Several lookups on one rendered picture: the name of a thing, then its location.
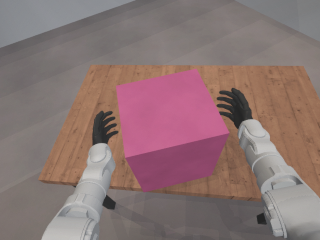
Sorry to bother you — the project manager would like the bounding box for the table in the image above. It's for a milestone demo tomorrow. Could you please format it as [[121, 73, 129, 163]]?
[[38, 64, 320, 225]]

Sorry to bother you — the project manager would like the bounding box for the left robot upper arm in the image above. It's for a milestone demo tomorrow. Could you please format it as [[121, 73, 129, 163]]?
[[43, 216, 100, 240]]

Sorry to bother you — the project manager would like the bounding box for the robot left forearm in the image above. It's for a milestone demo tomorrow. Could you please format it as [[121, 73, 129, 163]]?
[[41, 143, 116, 240]]

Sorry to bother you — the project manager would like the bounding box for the carton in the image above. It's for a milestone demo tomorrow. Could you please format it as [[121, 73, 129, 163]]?
[[116, 69, 230, 193]]

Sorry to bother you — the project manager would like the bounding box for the robot right forearm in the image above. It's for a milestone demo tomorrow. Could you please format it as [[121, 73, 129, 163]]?
[[237, 119, 320, 204]]

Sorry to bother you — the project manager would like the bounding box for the right robot upper arm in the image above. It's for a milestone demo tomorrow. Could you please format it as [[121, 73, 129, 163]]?
[[261, 184, 320, 240]]

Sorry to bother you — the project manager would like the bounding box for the robot right hand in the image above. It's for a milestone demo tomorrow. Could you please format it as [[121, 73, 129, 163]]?
[[216, 88, 253, 129]]

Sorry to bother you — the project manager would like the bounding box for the robot left hand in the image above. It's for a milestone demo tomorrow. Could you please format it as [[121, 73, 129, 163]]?
[[92, 111, 118, 146]]

